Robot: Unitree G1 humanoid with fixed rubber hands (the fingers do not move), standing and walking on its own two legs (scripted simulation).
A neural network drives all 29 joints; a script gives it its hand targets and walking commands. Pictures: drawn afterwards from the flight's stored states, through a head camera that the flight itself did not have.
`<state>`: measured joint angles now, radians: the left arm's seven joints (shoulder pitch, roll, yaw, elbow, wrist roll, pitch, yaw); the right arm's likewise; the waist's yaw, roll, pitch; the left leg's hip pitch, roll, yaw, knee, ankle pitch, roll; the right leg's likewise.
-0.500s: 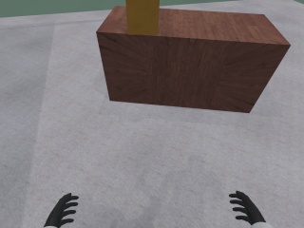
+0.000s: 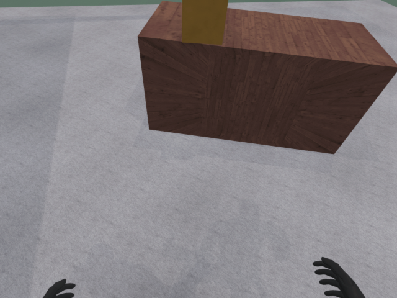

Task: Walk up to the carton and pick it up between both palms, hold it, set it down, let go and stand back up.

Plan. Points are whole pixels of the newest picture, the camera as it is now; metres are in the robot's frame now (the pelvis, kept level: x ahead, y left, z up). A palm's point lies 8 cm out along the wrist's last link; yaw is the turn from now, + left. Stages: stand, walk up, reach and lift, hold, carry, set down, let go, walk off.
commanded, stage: walk up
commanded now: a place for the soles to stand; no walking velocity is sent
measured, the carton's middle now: (203, 10) +1.38 +0.03 +0.04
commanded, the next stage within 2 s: none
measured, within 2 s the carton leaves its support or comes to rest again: neither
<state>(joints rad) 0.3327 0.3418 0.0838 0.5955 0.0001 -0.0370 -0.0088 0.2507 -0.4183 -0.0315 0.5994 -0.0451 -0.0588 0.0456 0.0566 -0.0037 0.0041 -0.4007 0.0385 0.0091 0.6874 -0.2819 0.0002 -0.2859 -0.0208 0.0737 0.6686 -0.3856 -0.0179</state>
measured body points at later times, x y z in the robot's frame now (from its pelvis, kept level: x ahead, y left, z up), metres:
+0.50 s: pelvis +0.15 -0.01 +0.00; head +0.15 -0.01 +0.45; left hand +0.34 +0.25 -0.08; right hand +0.09 -0.31 -0.09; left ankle +0.05 +0.11 -0.72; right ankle +0.25 -0.13 -0.72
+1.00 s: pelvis +0.28 +0.04 -0.01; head +0.30 +0.06 +0.44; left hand +0.43 +0.33 -0.10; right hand +0.36 -0.29 -0.07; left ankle +0.39 +0.15 -0.72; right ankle +0.25 -0.12 -0.71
